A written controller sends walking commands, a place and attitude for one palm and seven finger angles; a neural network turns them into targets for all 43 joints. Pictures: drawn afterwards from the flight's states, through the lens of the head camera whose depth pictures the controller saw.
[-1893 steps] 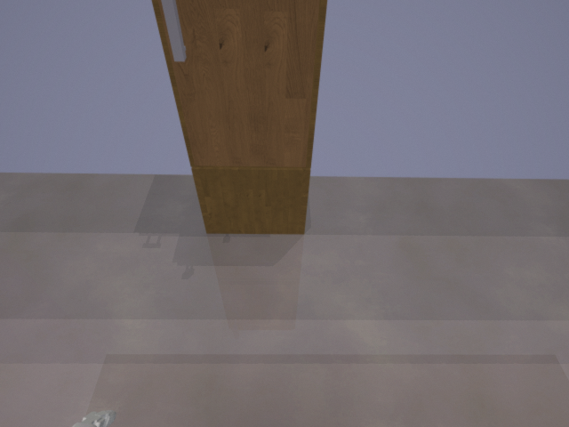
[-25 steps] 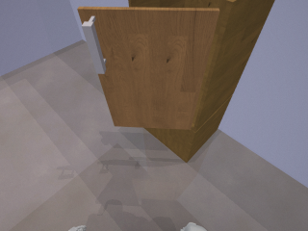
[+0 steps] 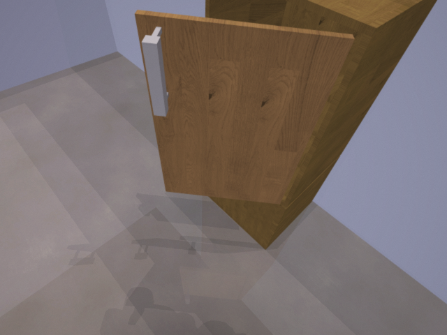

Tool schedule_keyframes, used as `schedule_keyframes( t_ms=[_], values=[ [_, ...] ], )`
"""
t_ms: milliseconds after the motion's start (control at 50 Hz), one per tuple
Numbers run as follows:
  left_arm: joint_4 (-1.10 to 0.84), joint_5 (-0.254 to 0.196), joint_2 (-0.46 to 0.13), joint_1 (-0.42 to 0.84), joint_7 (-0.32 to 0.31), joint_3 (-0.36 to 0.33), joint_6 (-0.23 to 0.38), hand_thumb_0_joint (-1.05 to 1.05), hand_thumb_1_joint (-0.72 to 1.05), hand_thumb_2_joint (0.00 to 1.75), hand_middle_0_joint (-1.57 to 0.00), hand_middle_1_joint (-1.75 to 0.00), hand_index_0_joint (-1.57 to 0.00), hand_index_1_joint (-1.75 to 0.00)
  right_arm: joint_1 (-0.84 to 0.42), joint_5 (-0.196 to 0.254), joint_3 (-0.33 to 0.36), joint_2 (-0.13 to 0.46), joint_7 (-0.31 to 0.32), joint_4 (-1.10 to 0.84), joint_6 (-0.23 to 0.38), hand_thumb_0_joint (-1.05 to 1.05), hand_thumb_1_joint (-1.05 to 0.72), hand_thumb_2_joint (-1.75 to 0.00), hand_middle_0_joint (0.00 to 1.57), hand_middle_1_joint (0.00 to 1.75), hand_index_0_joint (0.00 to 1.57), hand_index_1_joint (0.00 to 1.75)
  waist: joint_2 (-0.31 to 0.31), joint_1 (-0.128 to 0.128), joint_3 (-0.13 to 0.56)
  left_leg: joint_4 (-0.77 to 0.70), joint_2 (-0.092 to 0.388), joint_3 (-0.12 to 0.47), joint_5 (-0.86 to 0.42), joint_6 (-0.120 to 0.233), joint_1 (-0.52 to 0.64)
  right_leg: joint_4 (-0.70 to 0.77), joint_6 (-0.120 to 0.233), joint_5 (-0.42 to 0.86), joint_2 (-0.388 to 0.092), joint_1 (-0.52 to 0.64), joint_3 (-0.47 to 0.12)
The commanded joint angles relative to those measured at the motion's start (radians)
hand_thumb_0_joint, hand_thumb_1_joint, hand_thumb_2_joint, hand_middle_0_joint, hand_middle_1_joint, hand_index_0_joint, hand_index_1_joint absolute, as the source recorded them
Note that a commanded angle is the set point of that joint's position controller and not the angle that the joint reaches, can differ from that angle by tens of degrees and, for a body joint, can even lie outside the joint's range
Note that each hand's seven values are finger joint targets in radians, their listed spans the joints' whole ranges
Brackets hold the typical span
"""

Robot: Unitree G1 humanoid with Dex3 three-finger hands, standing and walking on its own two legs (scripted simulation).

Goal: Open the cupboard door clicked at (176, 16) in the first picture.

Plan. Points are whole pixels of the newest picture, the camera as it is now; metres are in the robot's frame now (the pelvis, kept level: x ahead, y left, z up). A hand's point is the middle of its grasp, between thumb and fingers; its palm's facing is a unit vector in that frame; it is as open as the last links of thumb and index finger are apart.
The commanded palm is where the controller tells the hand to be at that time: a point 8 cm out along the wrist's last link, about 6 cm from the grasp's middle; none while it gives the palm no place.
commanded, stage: come to a stop and stand still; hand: left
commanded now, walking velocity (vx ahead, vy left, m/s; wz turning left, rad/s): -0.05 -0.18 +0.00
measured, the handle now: (159, 73) +0.56 +0.18 +0.15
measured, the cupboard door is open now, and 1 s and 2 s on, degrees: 41 41 41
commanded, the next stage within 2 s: look again from close up in 0.76 s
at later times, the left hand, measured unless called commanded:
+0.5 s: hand out of the picture +0.00 +0.12 -0.17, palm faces +0.00 -0.98 -0.21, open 7.3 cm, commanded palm none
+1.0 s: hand out of the picture -0.03 +0.11 -0.18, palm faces -0.01 -0.99 -0.17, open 7.4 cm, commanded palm none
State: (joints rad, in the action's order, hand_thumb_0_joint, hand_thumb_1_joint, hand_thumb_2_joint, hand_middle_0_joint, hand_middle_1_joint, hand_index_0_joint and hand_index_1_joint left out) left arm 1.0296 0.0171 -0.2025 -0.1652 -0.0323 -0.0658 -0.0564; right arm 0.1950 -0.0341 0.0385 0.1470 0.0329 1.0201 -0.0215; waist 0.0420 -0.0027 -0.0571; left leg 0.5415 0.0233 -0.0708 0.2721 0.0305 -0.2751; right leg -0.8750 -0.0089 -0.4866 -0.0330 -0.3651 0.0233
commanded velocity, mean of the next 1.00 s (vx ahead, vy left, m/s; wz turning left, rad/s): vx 0.00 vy -0.02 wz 0.00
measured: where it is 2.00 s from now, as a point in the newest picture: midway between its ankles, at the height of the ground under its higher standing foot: outside the picture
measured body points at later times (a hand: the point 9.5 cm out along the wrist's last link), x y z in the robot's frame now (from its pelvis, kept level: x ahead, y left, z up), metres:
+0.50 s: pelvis -0.02 -0.05 +0.00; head -0.01 -0.06 +0.45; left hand +0.00 +0.18 -0.15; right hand -0.04 -0.28 -0.16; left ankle -0.01 +0.09 -0.74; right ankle -0.09 -0.15 -0.74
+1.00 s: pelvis -0.01 -0.04 +0.00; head +0.01 -0.05 +0.45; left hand -0.02 +0.16 -0.16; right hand -0.01 -0.28 -0.16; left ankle -0.01 +0.08 -0.74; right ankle -0.08 -0.15 -0.73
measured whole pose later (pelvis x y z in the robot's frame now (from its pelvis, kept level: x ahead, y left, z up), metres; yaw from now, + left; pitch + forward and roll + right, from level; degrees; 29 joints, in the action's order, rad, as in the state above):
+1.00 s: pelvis -0.01 -0.04 +0.00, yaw -2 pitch +0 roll -1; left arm 1.10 0.02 -0.09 -0.34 -0.05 0.01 0.05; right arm 0.25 -0.01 0.02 0.18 0.03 1.08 0.01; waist -0.04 0.01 -0.05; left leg 0.57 0.05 -0.03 0.29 0.00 -0.27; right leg -0.48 0.02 -0.36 0.03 -0.12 0.04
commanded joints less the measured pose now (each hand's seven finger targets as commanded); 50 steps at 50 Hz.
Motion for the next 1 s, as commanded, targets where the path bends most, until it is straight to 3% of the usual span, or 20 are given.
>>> schedule_keyframes(
  t_ms=[0, 100, 180, 220, 240, 260, 280, 300, 340, 400, 480, 640, 820, 840, 860, 880, 900, 920, 940, 980],
  values=[
    [-0.039, -0.004, -0.043, -0.055, 0.009, -0.002, 0.016, 0.00, 0.90, 0.90, -0.20, -0.30, -0.20, -0.30, 0.052, 0.003, 0.026, 0.178, 0.023, -0.039, 0.018, 0.00, -0.90, -0.90, 0.20, 0.30, 0.20, 0.30, -0.182, 0.010, 0.060, -0.225, 0.272, 0.223, -0.481, 0.139, 0.117, -0.064, -0.014, 0.013, -0.002, -0.044, -0.038],
    [-0.051, -0.002, -0.041, -0.046, 0.018, 0.005, 0.012, 0.00, 0.90, 0.90, -0.20, -0.30, -0.20, -0.30, 0.102, 0.004, 0.046, 0.221, 0.023, -0.016, 0.011, 0.00, -0.90, -0.90, 0.20, 0.30, 0.20, 0.30, -0.209, 0.050, 0.116, -0.212, 0.301, 0.237, -0.464, 0.144, 0.225, 0.067, -0.020, -0.022, -0.002, -0.020, -0.005],
    [-0.028, -0.004, -0.035, -0.113, 0.019, 0.008, 0.026, 0.00, 0.90, 0.90, -0.20, -0.30, -0.20, -0.30, 0.084, 0.009, 0.050, 0.223, 0.015, -0.007, 0.009, 0.00, -0.90, -0.90, 0.20, 0.30, 0.20, 0.30, -0.211, 0.031, 0.147, -0.164, 0.254, 0.196, -0.427, 0.107, 0.200, 0.315, -0.008, 0.102, 0.017, 0.112, 0.035],
    [-0.006, 0.001, -0.056, -0.169, 0.014, 0.007, 0.042, 0.00, 0.90, 0.90, -0.20, -0.30, -0.20, -0.30, 0.059, 0.022, 0.043, 0.181, 0.010, -0.008, 0.009, 0.00, -0.90, -0.90, 0.20, 0.30, 0.20, 0.30, -0.114, 0.003, 0.128, -0.095, 0.172, 0.141, -0.295, 0.039, 0.102, 0.559, 0.006, 0.299, -0.009, 0.244, -0.004],
    [-0.003, 0.007, -0.107, -0.161, 0.008, 0.001, 0.048, 0.00, 0.90, 0.90, -0.20, -0.30, -0.20, -0.30, 0.051, 0.029, 0.037, 0.136, 0.004, -0.015, 0.008, 0.00, -0.90, -0.90, 0.20, 0.30, 0.20, 0.30, 0.050, 0.014, 0.093, -0.032, 0.094, 0.064, -0.131, -0.019, 0.000, 0.613, 0.050, 0.359, -0.134, 0.269, -0.151],
    [-0.005, 0.004, -0.144, -0.131, 0.005, 0.001, 0.052, 0.00, 0.90, 0.90, -0.20, -0.30, -0.20, -0.30, 0.018, 0.027, 0.020, 0.098, -0.004, -0.024, 0.001, 0.00, -0.90, -0.90, 0.20, 0.30, 0.20, 0.30, 0.166, 0.016, 0.026, -0.010, 0.024, 0.015, 0.074, -0.053, -0.038, 0.650, 0.115, 0.350, -0.239, 0.176, -0.216],
    [-0.013, 0.002, -0.140, -0.090, 0.006, 0.012, 0.054, 0.00, 0.90, 0.90, -0.20, -0.30, -0.20, -0.30, 0.009, 0.022, 0.017, 0.101, -0.013, -0.018, -0.004, 0.00, -0.90, -0.90, 0.20, 0.30, 0.20, 0.30, 0.118, 0.020, 0.009, 0.041, 0.016, 0.035, 0.129, -0.056, 0.014, 0.660, 0.151, 0.239, -0.253, 0.083, -0.199],
    [-0.011, 0.003, -0.111, -0.069, 0.005, 0.020, 0.059, 0.00, 0.90, 0.90, -0.20, -0.30, -0.20, -0.30, 0.008, 0.016, 0.017, 0.085, -0.017, -0.009, -0.003, 0.00, -0.90, -0.90, 0.20, 0.30, 0.20, 0.30, 0.096, 0.032, -0.015, 0.047, 0.013, 0.041, 0.072, -0.051, 0.021, 0.629, 0.147, 0.318, -0.205, 0.072, -0.166],
    [0.012, -0.006, -0.081, -0.067, 0.001, 0.030, 0.071, 0.00, 0.90, 0.90, -0.20, -0.30, -0.20, -0.30, 0.048, 0.013, 0.009, 0.089, -0.013, 0.031, -0.002, 0.00, -0.90, -0.90, 0.20, 0.30, 0.20, 0.30, 0.145, 0.040, -0.005, -0.002, 0.027, 0.052, -0.024, -0.052, 0.045, 0.578, 0.116, 0.460, -0.165, 0.119, -0.117],
    [0.032, -0.017, -0.053, -0.100, -0.003, 0.040, 0.080, 0.00, 0.90, 0.90, -0.20, -0.30, -0.20, -0.30, 0.104, 0.016, 0.001, 0.108, -0.002, 0.083, 0.020, 0.00, -0.90, -0.90, 0.20, 0.30, 0.20, 0.30, 0.017, 0.033, 0.032, -0.102, 0.084, 0.090, -0.308, -0.037, 0.148, 0.508, 0.048, 0.517, -0.094, 0.152, -0.052],
    [0.063, -0.018, -0.057, -0.130, -0.004, 0.038, 0.071, 0.00, 0.90, 0.90, -0.20, -0.30, -0.20, -0.30, 0.099, 0.017, -0.009, 0.089, 0.003, 0.115, 0.018, 0.00, -0.90, -0.90, 0.20, 0.30, 0.20, 0.30, -0.093, 0.016, -0.020, -0.128, 0.082, 0.088, -0.255, -0.038, 0.115, 0.550, 0.045, 0.419, -0.088, 0.178, -0.066],
    [0.080, -0.017, -0.036, -0.147, -0.006, 0.042, 0.075, 0.00, 0.90, 0.90, -0.20, -0.30, -0.20, -0.30, 0.131, 0.014, -0.012, 0.075, 0.004, 0.135, 0.014, 0.00, -0.90, -0.90, 0.20, 0.30, 0.20, 0.30, -0.022, 0.019, -0.044, -0.142, 0.073, 0.077, -0.178, -0.045, 0.117, 0.605, 0.051, 0.357, -0.089, 0.181, -0.072],
    [0.093, -0.015, -0.019, -0.185, -0.011, 0.041, 0.080, 0.00, 0.90, 0.90, -0.20, -0.30, -0.20, -0.30, 0.138, 0.019, -0.015, 0.065, 0.011, 0.136, 0.022, 0.00, -0.90, -0.90, 0.20, 0.30, 0.20, 0.30, -0.012, 0.012, -0.022, -0.139, 0.081, 0.074, -0.245, -0.039, 0.136, 0.576, 0.044, 0.510, -0.081, 0.222, -0.047],
    [0.103, 0.007, -0.051, -0.290, -0.051, 0.041, 0.117, 0.00, 0.90, 0.90, -0.20, -0.30, -0.20, -0.30, 0.001, 0.034, -0.018, 0.082, 0.000, 0.045, 0.048, 0.00, -0.90, -0.90, 0.20, 0.30, 0.20, 0.30, 0.065, -0.051, -0.031, 0.138, 0.057, 0.013, -0.163, -0.055, 0.009, 0.555, -0.041, 1.136, -0.158, 0.204, -0.174],
    [0.057, 0.010, -0.082, -0.257, -0.048, 0.033, 0.127, 0.00, 0.90, 0.90, -0.20, -0.30, -0.20, -0.30, 0.069, 0.027, -0.020, 0.037, -0.006, 0.000, 0.041, 0.00, -0.90, -0.90, 0.20, 0.30, 0.20, 0.30, 0.044, 0.018, 0.014, 0.165, 0.027, 0.066, 0.077, -0.024, -0.075, 0.471, 0.003, 1.277, -0.207, 0.293, -0.152],
    [0.039, 0.008, -0.074, -0.234, -0.040, 0.039, 0.128, 0.00, 0.90, 0.90, -0.20, -0.30, -0.20, -0.30, 0.087, 0.023, -0.014, 0.035, -0.005, 0.008, 0.040, 0.00, -0.90, -0.90, 0.20, 0.30, 0.20, 0.30, -0.028, 0.023, 0.050, 0.150, 0.030, 0.048, 0.094, -0.012, -0.075, 0.439, 0.062, 1.260, -0.201, 0.322, -0.131],
    [0.036, 0.008, -0.075, -0.239, -0.038, 0.040, 0.128, 0.00, 0.90, 0.90, -0.20, -0.30, -0.20, -0.30, 0.099, 0.028, -0.018, 0.026, -0.009, 0.010, 0.043, 0.00, -0.90, -0.90, 0.20, 0.30, 0.20, 0.30, 0.013, 0.025, 0.079, 0.105, 0.032, 0.030, 0.083, -0.020, -0.065, 0.436, 0.093, 1.169, -0.174, 0.333, -0.105],
    [0.022, 0.006, -0.069, -0.221, -0.037, 0.038, 0.128, 0.00, 0.90, 0.90, -0.20, -0.30, -0.20, -0.30, 0.120, 0.025, -0.022, 0.027, -0.011, 0.012, 0.046, 0.00, -0.90, -0.90, 0.20, 0.30, 0.20, 0.30, -0.024, 0.030, 0.096, 0.044, 0.013, 0.014, 0.024, -0.023, -0.006, 0.393, 0.097, 1.176, -0.149, 0.332, -0.074],
    [0.011, 0.003, -0.069, -0.215, -0.036, 0.040, 0.123, 0.00, 0.90, 0.90, -0.20, -0.30, -0.20, -0.30, 0.155, 0.027, -0.022, 0.031, -0.010, 0.013, 0.050, 0.00, -0.90, -0.90, 0.20, 0.30, 0.20, 0.30, 0.022, 0.045, 0.122, -0.017, 0.013, 0.032, -0.089, -0.014, 0.043, 0.348, 0.083, 1.081, -0.117, 0.326, -0.054],
    [0.005, -0.005, -0.018, -0.227, -0.037, 0.048, 0.106, 0.00, 0.90, 0.90, -0.20, -0.30, -0.20, -0.30, 0.173, 0.024, -0.017, 0.091, -0.002, 0.015, 0.060, 0.00, -0.90, -0.90, 0.20, 0.30, 0.20, 0.30, -0.002, 0.027, 0.121, -0.009, 0.091, 0.097, -0.393, 0.018, 0.110, 0.355, 0.053, 0.695, -0.060, 0.227, -0.040]
  ],
)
